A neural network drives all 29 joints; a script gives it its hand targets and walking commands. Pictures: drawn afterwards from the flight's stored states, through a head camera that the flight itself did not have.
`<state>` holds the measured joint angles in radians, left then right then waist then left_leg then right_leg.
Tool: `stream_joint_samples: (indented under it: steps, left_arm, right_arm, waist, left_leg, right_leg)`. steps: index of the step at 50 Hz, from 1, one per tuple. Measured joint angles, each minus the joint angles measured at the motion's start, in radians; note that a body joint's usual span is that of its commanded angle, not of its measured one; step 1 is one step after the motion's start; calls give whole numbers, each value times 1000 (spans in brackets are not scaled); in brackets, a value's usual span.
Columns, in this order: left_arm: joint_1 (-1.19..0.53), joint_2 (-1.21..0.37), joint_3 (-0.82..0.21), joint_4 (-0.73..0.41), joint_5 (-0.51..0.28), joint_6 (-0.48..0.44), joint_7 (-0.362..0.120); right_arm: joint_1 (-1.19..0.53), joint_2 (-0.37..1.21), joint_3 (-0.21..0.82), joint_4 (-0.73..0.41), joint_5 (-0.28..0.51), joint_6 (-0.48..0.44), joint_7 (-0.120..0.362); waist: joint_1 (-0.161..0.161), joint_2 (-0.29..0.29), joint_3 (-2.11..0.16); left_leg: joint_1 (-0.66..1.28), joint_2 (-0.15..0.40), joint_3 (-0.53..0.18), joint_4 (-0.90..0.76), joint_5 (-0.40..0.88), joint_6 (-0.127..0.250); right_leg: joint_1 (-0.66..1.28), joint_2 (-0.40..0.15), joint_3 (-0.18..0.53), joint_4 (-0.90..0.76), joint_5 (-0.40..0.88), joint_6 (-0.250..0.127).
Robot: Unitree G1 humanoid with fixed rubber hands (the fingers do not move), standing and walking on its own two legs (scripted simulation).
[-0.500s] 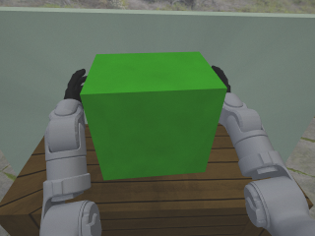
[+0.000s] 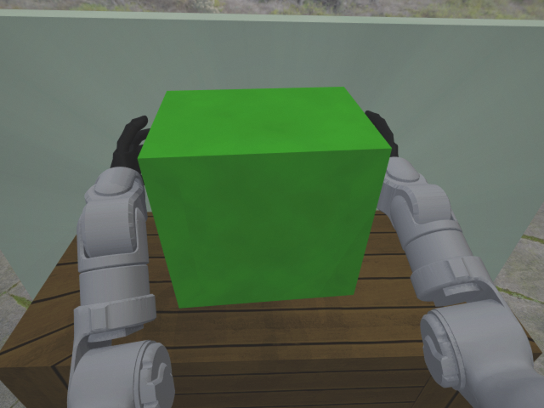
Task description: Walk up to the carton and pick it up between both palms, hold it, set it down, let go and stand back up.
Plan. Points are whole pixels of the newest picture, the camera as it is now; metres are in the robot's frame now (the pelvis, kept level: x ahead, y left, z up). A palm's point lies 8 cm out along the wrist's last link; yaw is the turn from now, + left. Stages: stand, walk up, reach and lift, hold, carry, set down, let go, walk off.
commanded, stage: hold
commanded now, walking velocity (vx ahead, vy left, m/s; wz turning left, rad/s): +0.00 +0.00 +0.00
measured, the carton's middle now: (262, 195) +0.36 +0.00 +0.20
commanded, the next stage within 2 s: none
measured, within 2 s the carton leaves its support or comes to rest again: neither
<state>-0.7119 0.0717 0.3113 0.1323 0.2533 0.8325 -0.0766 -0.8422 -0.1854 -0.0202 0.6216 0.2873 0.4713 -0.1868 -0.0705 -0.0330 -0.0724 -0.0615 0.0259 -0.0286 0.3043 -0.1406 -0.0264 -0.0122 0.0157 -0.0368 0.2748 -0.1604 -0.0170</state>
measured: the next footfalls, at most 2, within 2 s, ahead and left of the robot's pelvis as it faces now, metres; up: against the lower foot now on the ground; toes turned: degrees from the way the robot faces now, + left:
none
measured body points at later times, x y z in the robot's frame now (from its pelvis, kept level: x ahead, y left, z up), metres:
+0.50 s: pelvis +0.01 +0.00 +0.00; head -0.07 +0.02 +0.44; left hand +0.37 +0.18 +0.25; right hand +0.39 -0.17 +0.25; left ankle +0.02 +0.13 -0.75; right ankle +0.00 -0.11 -0.75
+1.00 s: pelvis +0.00 +0.00 +0.00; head -0.07 +0.02 +0.44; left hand +0.37 +0.18 +0.26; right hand +0.38 -0.17 +0.25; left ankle +0.02 +0.13 -0.75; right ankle +0.00 -0.11 -0.75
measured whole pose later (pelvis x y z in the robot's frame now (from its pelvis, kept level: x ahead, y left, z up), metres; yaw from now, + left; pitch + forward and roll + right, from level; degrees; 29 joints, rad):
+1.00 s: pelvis +0.00 +0.00 +0.00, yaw +0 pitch -6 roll +0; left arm -0.71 0.07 0.31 0.13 0.25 0.83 -0.07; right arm -0.84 -0.20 -0.01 0.60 0.30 0.49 -0.20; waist -0.07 -0.03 -0.08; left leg -0.07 0.03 -0.03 0.31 -0.14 -0.03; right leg -0.01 0.02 -0.03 0.27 -0.16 -0.02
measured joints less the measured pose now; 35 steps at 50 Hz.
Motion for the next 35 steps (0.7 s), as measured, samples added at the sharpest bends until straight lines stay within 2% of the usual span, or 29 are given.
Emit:
stream_joint_samples:
  steps: [14, 35]
  left_arm:
    - [16, -4, -5, -30, 0, 6, 1]
    - [15, -11, 10, -19, 7, 12, -2]
  right_arm:
    - [13, -8, 11, -28, 23, 8, -7]
    - [4, 1, 2, -3, 8, 15, 0]
  waist:
    - [-12, -2, 0]
    - [-2, -8, -6]
  left_leg:
    - [7, -1, -2, 10, -13, 2]
    - [7, 1, -6, 4, -7, -2]
  right_leg:
    - [14, 0, 1, -4, -6, 2]
    - [11, 4, 2, -2, -5, -2]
